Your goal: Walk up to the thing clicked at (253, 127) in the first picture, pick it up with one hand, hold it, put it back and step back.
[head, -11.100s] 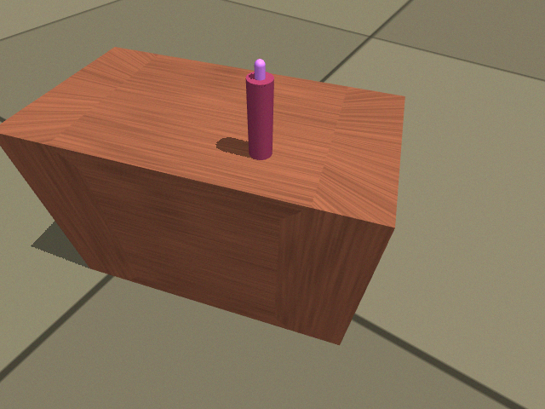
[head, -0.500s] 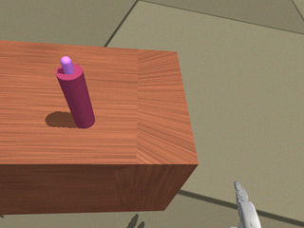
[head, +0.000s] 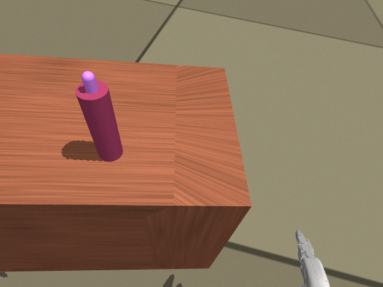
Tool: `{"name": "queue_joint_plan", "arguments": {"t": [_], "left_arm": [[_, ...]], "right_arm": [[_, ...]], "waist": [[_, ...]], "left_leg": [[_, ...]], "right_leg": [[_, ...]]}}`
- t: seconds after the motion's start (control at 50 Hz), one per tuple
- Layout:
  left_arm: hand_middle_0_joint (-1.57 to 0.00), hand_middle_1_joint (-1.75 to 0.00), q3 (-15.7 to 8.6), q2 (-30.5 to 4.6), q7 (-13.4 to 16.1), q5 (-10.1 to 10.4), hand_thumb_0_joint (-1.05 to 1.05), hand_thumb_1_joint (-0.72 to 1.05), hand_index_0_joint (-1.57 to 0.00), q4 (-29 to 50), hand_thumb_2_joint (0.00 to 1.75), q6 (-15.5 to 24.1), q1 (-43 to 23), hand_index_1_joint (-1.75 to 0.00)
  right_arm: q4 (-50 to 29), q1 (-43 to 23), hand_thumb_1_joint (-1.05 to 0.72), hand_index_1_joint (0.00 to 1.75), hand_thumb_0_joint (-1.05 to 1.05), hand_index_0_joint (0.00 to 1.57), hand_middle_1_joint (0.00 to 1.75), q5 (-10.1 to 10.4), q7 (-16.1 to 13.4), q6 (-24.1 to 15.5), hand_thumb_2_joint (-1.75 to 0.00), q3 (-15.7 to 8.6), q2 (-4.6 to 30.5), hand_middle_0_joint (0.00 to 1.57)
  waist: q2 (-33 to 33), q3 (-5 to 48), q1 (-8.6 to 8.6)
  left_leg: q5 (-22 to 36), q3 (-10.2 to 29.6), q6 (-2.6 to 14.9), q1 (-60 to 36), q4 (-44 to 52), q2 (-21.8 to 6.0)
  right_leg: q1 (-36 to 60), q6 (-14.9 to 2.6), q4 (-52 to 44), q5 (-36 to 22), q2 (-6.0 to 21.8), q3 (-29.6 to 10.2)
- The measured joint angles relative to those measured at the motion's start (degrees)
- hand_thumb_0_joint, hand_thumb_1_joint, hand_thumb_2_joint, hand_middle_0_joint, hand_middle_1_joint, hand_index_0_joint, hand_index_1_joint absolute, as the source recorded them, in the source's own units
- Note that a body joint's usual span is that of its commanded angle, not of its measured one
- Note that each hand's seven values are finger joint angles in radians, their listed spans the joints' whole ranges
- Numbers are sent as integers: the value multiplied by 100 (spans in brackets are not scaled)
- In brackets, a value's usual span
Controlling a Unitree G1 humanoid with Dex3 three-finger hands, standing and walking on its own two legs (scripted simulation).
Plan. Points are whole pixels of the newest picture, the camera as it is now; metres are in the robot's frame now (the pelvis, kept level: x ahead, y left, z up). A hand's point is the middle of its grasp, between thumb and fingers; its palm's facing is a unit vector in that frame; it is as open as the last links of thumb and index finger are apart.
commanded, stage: go down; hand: left
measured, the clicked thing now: (101, 119) +0.47 +0.19 +0.08
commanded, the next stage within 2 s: approach in 0.08 s
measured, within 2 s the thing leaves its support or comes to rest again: neither
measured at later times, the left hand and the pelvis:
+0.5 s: hand (12, 152) +0.39 +0.34 +0.08, palm faces +0.08 -1.00 +0.04, open 17.5 cm; pelvis -0.01 +0.00 -0.01, yaw +0 degrees
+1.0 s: hand (87, 146) +0.44 +0.22 +0.03, palm faces +0.10 -0.99 +0.02, open 17.3 cm; pelvis -0.01 +0.00 -0.04, yaw -2 degrees
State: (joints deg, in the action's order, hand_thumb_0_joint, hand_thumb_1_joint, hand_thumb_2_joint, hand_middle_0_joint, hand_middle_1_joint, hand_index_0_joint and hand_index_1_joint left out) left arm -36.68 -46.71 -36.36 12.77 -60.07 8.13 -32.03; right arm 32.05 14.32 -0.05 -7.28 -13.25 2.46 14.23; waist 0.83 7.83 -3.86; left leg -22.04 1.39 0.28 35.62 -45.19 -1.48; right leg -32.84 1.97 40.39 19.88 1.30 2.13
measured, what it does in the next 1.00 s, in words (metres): stands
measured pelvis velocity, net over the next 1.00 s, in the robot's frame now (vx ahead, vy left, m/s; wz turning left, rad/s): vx -0.01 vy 0.00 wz -0.04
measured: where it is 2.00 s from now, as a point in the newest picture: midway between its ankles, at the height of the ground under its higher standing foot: outside the picture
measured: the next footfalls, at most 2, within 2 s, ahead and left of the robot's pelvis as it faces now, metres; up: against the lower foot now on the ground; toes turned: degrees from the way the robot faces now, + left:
none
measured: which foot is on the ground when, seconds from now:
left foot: down 0.00-1.00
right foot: down 0.00-1.00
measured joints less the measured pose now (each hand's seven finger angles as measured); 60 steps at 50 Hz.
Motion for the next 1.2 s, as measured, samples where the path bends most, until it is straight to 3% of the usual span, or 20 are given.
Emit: {"name": "queue_joint_plan", "arguments": {"t": [0.28,0.4,0.5,0.6,0.74,0.88,0.98,1.08,1.2], "left_arm": [[-5,-6,54,-64,-82,14,-1,-54,-5,-96,7,81,-77,-6],[-5,-5,296,17,9,61,-1,-52,-4,-289,6,244,-188,-6],[-5,-5,568,450,159,125,-1,-53,-4,-216,6,434,-194,-6],[-5,-5,797,1060,531,40,-1,-56,-4,125,5,642,-171,-6],[-6,-5,777,1580,1376,-178,-2,-56,-6,520,4,958,-265,-5],[-6,-5,922,1943,2128,-327,-2,-52,-7,1013,3,1016,-148,-4],[-6,-4,1153,2096,2253,-267,-2,-51,-7,943,2,1000,-52,-3],[-7,-4,1185,2256,2279,-226,-1,-49,-7,917,1,942,22,-2],[-6,-2,1400,2331,2371,-287,-1,-49,-7,1074,1,997,-45,-1]], "right_arm": [[42,-1,54,5,-1,6,5,13,-71,53,-5,19,90,6],[-134,-66,55,5,-1,6,5,-3,-39,57,-5,86,15,6],[-533,12,56,5,-1,6,5,-52,97,6,-4,118,-35,6],[-1009,149,56,5,-1,6,5,-111,288,91,-4,42,-14,6],[-1592,394,55,5,-1,6,5,-176,527,344,-4,-287,98,6],[-1861,650,54,5,-1,6,5,-182,619,741,-5,-488,116,6],[-1929,598,53,5,-1,6,5,-139,640,856,-5,-475,4,6],[-2242,631,53,5,-1,6,5,-84,705,904,-5,-425,-29,6],[-2432,789,54,5,-1,6,5,-87,745,842,-4,-404,-21,6]], "waist": [[18,-14,-78],[36,-7,-101],[44,-10,-140],[88,-55,-272],[159,-140,-537],[17,-65,-479],[-98,70,-332],[-92,87,-233],[56,-69,-235]], "left_leg": [[-35,14,-9,173,-149,-3],[-94,13,-1,388,-321,6],[-173,46,-3,745,-589,9],[-292,42,-6,1075,-914,-19],[-463,-24,-15,1480,-1339,-104],[-548,-96,-16,1520,-1425,-153],[-573,-128,-17,1382,-1391,-136],[-552,-103,-37,1321,-1380,-94],[-481,-31,-84,1380,-1405,-60]], "right_leg": [[-184,-10,179,55,-2,6],[-404,-5,362,119,7,-1],[-742,2,613,199,10,22],[-1074,5,922,300,-16,6],[-1526,-2,1341,423,-94,-79],[-1613,-3,1440,478,-139,-155],[-1516,-8,1478,535,-121,-184],[-1477,-28,1553,579,-80,-159],[-1532,-74,1642,572,-48,-91]]}}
